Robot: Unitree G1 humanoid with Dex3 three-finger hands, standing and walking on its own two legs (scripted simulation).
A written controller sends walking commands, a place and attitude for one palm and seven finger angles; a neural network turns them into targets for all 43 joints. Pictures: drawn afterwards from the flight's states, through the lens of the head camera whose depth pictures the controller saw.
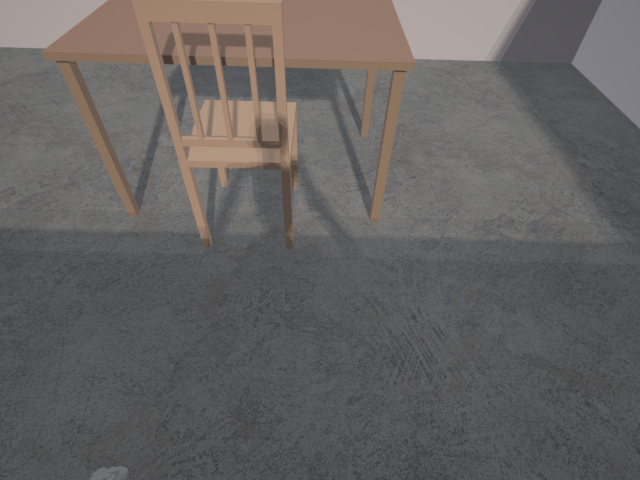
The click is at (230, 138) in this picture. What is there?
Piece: chair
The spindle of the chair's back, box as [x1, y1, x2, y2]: [207, 23, 233, 139]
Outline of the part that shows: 207,23 228,139 232,139 233,136 215,25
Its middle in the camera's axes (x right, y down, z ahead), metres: -0.30 -0.45 +1.15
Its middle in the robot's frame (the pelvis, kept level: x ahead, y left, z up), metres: +1.15 +0.36 -0.06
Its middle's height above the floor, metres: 0.71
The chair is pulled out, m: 0.00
